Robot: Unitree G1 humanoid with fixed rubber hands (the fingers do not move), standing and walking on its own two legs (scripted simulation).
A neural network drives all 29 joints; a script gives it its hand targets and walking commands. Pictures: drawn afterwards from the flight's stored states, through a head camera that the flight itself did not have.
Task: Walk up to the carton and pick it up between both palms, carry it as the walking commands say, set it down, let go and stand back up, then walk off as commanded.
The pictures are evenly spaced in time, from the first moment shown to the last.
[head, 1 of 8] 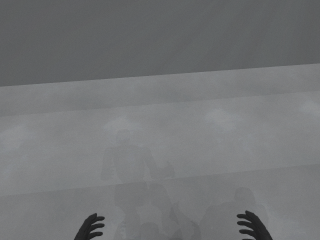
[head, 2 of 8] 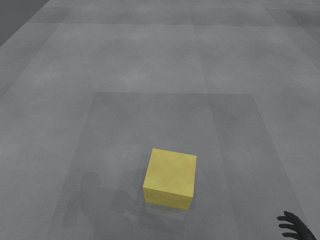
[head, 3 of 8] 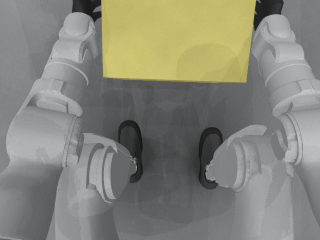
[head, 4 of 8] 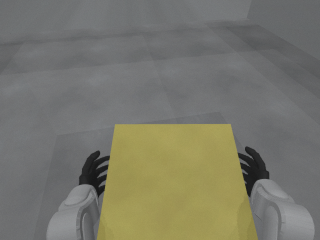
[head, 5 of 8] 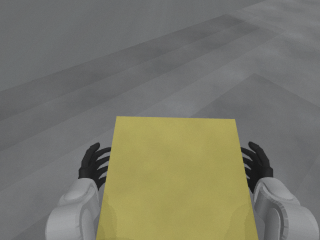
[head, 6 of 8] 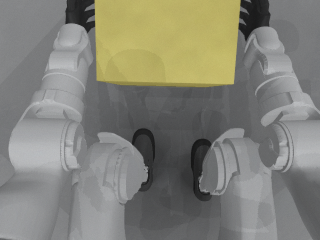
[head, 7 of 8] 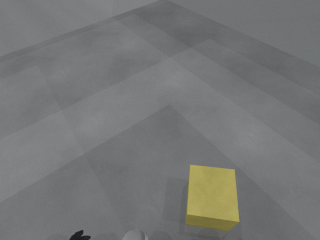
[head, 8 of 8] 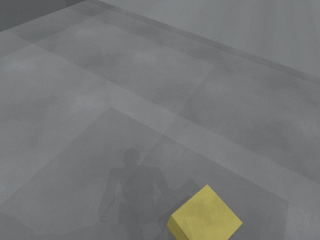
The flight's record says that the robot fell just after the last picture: no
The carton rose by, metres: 0.69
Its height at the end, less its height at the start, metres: +0.00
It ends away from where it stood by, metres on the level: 1.86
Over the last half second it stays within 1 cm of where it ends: yes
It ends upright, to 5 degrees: yes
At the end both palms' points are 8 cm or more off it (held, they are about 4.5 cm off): yes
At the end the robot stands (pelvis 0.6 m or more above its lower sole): yes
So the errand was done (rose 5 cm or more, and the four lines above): yes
